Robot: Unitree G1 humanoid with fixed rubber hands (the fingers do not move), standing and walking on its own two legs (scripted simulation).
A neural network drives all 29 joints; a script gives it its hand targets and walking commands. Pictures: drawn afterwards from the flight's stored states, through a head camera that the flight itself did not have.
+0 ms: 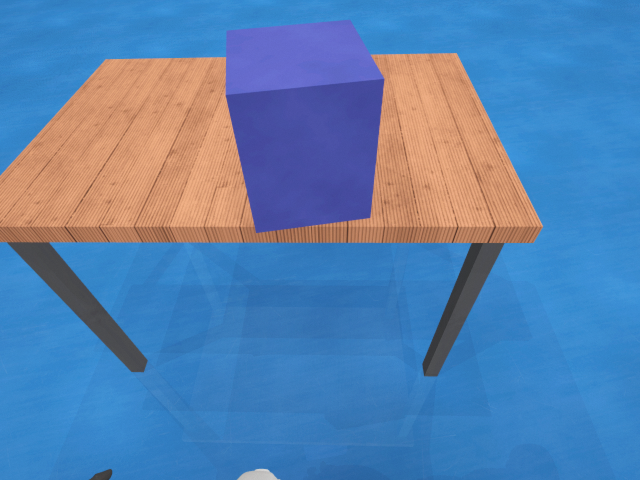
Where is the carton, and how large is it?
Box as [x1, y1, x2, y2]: [226, 20, 383, 232]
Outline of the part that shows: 350,20 226,31 226,98 256,232 366,218 370,215 383,88 383,77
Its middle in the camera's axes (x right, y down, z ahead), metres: -0.03 -0.18 +0.64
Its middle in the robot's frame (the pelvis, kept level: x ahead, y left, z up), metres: +0.64 +0.07 +0.12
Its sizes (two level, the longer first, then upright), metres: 0.210 0.200 0.250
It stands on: a table, 0.71 m high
